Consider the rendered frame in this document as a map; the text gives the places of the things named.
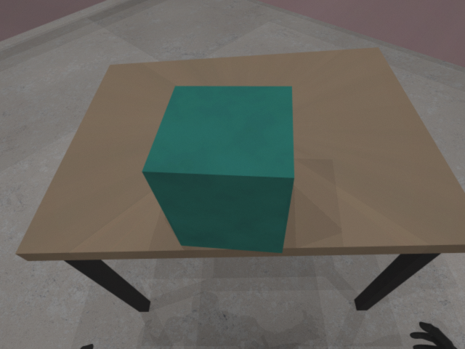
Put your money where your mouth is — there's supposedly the right robot hand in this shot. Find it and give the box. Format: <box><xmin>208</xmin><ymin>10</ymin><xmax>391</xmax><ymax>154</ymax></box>
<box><xmin>410</xmin><ymin>322</ymin><xmax>457</xmax><ymax>349</ymax></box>

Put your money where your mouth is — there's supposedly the carton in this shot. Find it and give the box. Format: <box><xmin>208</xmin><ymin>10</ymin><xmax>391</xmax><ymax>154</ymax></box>
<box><xmin>142</xmin><ymin>86</ymin><xmax>294</xmax><ymax>253</ymax></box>

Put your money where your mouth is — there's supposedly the table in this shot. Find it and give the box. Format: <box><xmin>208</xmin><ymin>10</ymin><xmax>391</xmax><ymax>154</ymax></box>
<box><xmin>15</xmin><ymin>47</ymin><xmax>465</xmax><ymax>312</ymax></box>

